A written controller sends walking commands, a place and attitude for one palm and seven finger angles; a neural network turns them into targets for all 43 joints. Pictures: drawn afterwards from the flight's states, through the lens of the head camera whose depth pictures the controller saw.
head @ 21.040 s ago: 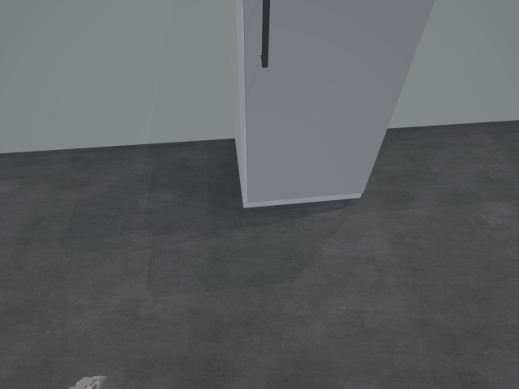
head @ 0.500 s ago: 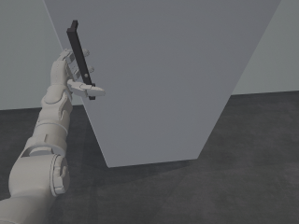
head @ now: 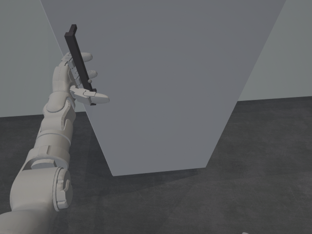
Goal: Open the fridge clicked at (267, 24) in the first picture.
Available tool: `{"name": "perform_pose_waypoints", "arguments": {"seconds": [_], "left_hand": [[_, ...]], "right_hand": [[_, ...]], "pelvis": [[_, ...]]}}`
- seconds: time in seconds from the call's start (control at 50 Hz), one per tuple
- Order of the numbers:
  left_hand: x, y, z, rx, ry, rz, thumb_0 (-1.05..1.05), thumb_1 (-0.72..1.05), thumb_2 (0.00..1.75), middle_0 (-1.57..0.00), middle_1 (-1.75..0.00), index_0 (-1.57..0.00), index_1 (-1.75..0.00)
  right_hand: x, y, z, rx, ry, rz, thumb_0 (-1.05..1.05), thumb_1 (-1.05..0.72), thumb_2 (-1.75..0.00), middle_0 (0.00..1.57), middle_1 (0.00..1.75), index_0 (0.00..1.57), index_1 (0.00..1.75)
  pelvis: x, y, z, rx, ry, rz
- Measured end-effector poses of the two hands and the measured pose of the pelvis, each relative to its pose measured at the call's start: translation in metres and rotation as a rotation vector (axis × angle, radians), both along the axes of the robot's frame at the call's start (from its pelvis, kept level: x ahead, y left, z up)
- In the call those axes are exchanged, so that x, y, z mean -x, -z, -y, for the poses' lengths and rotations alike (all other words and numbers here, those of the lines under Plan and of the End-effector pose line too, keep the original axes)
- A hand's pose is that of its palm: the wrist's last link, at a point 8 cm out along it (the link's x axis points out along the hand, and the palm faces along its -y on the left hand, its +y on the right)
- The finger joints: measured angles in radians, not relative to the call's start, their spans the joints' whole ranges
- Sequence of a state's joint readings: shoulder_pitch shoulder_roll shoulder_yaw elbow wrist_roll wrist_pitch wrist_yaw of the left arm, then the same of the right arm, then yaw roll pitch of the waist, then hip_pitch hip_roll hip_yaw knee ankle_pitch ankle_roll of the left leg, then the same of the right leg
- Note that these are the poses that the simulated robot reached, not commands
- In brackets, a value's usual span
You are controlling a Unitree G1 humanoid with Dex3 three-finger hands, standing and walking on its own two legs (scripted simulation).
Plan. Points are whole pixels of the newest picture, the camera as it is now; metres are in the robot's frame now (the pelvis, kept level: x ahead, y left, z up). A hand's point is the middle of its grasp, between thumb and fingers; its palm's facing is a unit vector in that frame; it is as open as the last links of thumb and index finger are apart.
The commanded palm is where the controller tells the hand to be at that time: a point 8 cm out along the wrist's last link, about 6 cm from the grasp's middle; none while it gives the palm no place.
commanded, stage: slide the fingers in behind the handle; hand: left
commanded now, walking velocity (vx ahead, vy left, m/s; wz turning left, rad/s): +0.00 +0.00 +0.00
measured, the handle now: (84, 69) +0.52 +0.21 +0.15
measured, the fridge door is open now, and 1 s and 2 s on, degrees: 0 0 2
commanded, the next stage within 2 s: grip the handle and tug to test in 0.44 s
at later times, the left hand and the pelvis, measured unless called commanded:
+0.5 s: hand (91, 80) +0.47 +0.18 +0.15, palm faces +0.09 -1.00 +0.01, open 14.0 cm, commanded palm +0.44 +0.22 +0.15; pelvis +0.00 +0.01 +0.00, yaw +0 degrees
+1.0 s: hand (92, 80) +0.47 +0.17 +0.15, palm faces +0.10 -0.99 +0.01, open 9.3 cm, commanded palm +0.44 +0.22 +0.15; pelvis +0.01 +0.02 +0.00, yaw +0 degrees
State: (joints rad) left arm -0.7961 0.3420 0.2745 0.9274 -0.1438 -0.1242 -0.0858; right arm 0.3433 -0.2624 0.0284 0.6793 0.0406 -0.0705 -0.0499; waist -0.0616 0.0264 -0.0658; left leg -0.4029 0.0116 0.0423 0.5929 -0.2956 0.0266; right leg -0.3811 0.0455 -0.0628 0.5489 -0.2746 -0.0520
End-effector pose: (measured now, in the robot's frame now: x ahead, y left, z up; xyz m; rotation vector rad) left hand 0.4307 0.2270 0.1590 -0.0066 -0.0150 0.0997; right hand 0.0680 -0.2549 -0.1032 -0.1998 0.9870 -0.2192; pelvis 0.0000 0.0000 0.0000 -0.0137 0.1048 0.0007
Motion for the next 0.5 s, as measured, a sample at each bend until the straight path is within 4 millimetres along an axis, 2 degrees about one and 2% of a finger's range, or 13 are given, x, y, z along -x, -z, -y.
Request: {"name": "perform_pose_waypoints", "arguments": {"seconds": [0.18,0.5], "left_hand": [[-0.003,0.003,0.000,0.001,-0.001,-0.034,-0.01,-0.50,0.30,-0.28,-1.20,-0.30,-1.20],[-0.011,0.006,0.000,0.007,0.012,-0.019,-0.01,-0.50,0.30,-0.29,-1.20,-0.30,-1.20]], "right_hand": [[-0.004,0.000,-0.002,-0.001,-0.012,0.007,0.01,-0.91,-0.90,0.20,0.30,0.20,0.30],[0.011,0.004,-0.013,-0.009,0.013,-0.041,0.01,-0.91,-0.90,0.20,0.30,0.20,0.30]], "pelvis": [[0.001,0.000,-0.001,0.000,-0.007,-0.004],[-0.004,0.000,-0.010,0.004,0.002,-0.012]]}}
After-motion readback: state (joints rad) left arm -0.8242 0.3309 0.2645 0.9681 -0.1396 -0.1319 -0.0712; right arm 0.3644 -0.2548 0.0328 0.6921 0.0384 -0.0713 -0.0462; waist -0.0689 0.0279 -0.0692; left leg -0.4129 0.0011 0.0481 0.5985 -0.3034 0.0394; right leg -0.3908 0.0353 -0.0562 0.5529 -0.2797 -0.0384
